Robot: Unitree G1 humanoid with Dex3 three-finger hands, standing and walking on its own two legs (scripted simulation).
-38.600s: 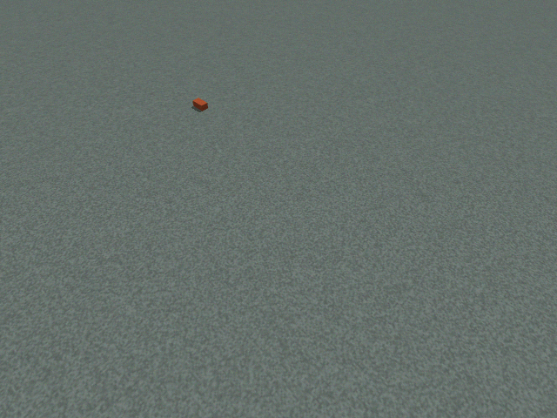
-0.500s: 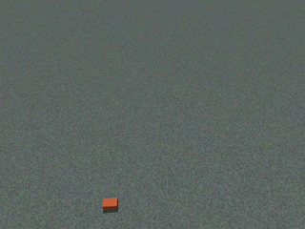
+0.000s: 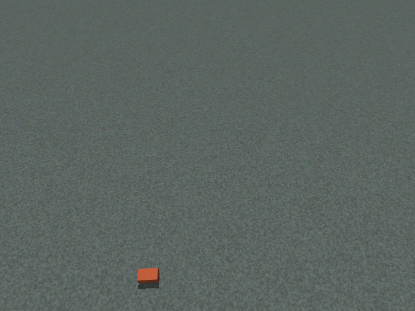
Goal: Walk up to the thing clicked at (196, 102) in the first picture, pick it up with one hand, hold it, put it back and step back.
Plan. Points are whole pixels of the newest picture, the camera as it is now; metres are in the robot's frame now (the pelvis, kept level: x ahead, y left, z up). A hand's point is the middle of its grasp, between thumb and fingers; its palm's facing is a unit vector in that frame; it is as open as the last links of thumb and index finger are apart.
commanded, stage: step back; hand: left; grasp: from above
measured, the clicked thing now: (148, 275) +0.44 +0.25 -0.76
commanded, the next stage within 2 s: none
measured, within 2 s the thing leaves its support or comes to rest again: neither
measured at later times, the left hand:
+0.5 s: hand out of the picture +0.07 +0.31 -0.18, palm faces -0.06 -0.93 -0.36, open 7.4 cm
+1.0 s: hand out of the picture -0.06 +0.30 -0.15, palm faces -0.04 -0.91 -0.42, open 7.4 cm
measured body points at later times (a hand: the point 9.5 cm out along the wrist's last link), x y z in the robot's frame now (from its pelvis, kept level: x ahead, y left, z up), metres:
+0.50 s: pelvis -0.07 +0.05 -0.01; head +0.01 +0.07 +0.43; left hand +0.07 +0.35 -0.15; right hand +0.00 -0.27 -0.13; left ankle -0.04 +0.13 -0.75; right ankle -0.11 -0.10 -0.67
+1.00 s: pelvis -0.19 +0.04 -0.02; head -0.13 +0.02 +0.43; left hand -0.06 +0.34 -0.12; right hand -0.12 -0.29 -0.15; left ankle -0.24 +0.17 -0.70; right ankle -0.13 -0.08 -0.75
